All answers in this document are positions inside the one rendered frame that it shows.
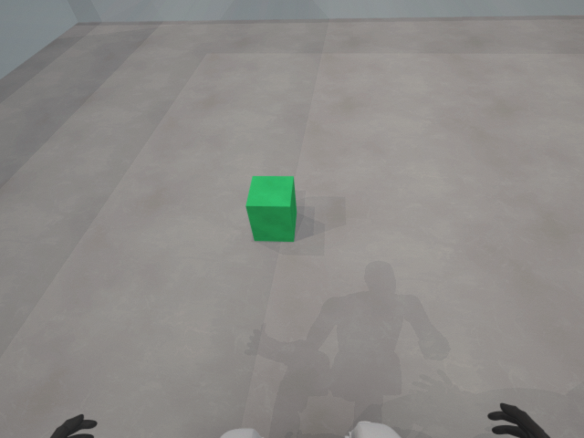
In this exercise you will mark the right robot hand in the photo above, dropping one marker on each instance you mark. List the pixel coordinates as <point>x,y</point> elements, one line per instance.
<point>526,427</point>

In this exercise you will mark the carton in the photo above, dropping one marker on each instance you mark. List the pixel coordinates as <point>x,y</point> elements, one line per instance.
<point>271,208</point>

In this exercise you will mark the left robot hand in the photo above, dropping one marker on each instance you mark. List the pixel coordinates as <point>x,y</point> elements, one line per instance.
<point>73,425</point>

